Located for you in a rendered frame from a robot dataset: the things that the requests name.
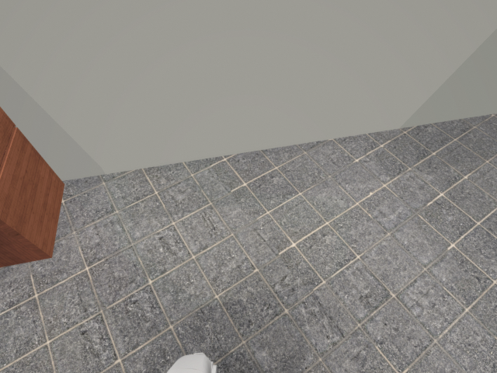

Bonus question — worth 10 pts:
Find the cupboard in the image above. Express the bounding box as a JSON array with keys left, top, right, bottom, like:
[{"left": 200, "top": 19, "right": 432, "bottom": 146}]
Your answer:
[{"left": 0, "top": 107, "right": 64, "bottom": 267}]

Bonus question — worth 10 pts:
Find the left robot thigh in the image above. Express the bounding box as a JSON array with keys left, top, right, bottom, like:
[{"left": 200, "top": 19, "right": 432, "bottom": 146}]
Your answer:
[{"left": 167, "top": 354, "right": 217, "bottom": 373}]

